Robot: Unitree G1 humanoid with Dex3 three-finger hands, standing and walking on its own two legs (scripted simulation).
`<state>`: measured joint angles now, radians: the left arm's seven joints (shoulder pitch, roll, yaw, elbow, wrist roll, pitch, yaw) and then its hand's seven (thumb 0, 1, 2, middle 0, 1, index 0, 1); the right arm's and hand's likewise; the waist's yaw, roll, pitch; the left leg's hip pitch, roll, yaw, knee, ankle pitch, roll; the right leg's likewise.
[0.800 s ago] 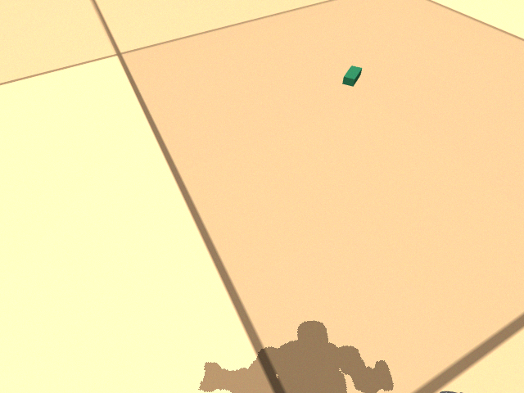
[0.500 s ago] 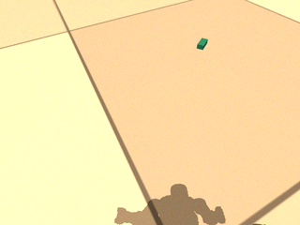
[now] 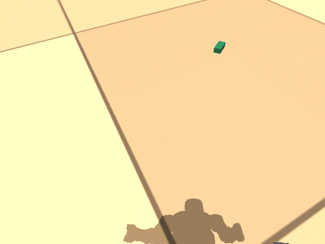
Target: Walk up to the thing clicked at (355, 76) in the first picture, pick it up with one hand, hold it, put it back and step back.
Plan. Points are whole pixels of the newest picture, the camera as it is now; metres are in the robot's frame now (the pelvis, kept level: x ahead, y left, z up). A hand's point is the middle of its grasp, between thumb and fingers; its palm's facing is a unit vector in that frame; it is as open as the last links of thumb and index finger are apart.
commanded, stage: stand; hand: left
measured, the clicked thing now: (219, 47) +2.12 -0.62 -0.76
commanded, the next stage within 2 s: walk up in 0.32 s
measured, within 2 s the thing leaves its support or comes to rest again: neither
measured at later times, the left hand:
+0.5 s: hand out of the picture +0.13 +0.27 -0.14, palm faces +0.10 -0.93 -0.35, open 7.4 cm
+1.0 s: hand out of the picture +0.13 +0.13 -0.16, palm faces +0.44 -0.81 -0.39, open 7.4 cm
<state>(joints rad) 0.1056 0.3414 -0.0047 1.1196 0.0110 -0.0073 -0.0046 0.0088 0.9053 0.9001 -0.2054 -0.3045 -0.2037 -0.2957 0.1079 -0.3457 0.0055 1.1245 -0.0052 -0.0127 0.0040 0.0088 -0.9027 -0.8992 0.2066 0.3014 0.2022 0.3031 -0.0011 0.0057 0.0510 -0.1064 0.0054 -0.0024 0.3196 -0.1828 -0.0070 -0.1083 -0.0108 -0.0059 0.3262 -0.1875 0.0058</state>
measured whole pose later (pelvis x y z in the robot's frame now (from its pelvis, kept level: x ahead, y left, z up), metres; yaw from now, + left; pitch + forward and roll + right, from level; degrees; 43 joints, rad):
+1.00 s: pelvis +0.25 -0.17 -0.02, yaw +25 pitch -1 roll +1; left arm 0.29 0.53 0.11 0.92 0.05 0.04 -0.13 0.01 0.90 0.90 -0.21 -0.30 -0.20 -0.30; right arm 0.22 -0.49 -0.06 0.92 0.01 -0.08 0.03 0.01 -0.90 -0.90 0.21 0.30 0.20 0.30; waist 0.12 -0.06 0.02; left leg -0.52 0.03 0.15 0.72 -0.22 0.05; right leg 0.03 0.00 -0.23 0.45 -0.47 -0.05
